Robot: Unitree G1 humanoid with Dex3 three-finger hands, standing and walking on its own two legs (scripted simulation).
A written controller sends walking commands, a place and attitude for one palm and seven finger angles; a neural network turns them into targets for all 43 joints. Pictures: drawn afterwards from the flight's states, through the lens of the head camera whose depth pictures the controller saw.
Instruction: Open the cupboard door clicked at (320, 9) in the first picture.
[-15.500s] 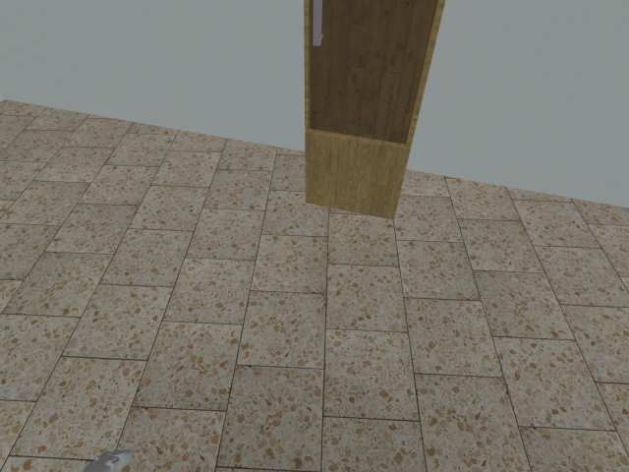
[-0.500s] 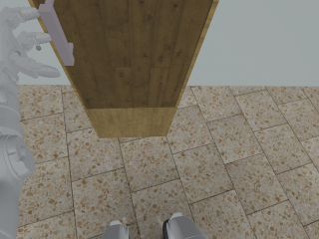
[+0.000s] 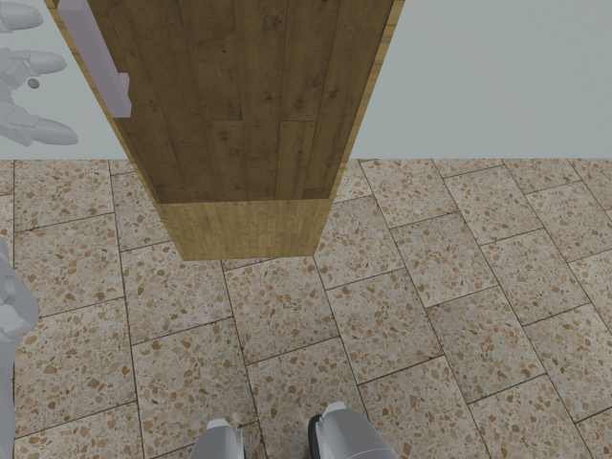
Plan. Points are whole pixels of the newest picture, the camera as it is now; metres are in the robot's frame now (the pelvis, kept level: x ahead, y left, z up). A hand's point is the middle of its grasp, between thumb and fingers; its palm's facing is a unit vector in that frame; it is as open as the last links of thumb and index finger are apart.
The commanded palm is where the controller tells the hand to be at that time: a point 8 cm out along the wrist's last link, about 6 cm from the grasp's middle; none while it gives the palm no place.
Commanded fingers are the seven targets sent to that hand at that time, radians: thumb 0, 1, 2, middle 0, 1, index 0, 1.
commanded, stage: move the hooked fingers beside the handle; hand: left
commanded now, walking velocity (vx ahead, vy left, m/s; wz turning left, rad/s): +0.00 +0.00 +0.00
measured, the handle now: (103, 51) +0.59 +0.18 +0.12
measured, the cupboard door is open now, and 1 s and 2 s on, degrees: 1 1 1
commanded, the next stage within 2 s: slide the fingers in behind the handle in 0.72 s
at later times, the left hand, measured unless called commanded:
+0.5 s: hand (44, 72) +0.56 +0.24 +0.11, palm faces -0.03 -1.00 -0.01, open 13.9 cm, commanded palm +0.54 +0.28 +0.11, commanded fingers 0.00 -0.50 0.30 -0.30 -1.20 -0.30 -1.20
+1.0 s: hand (48, 81) +0.55 +0.23 +0.11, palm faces -0.08 -1.00 +0.02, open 14.0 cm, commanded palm +0.54 +0.27 +0.11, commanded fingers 0.00 -0.50 0.30 -0.30 -1.20 -0.30 -1.20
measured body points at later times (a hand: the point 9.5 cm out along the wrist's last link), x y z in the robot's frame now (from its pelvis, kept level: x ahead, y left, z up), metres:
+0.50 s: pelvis +0.00 +0.01 -0.01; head +0.16 +0.03 +0.41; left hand +0.56 +0.29 +0.12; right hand -0.06 -0.25 -0.10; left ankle -0.01 +0.11 -0.69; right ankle +0.01 -0.13 -0.69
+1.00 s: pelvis +0.01 +0.01 +0.00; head +0.16 +0.04 +0.42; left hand +0.55 +0.29 +0.11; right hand -0.01 -0.26 -0.10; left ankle -0.01 +0.11 -0.69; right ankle +0.01 -0.13 -0.69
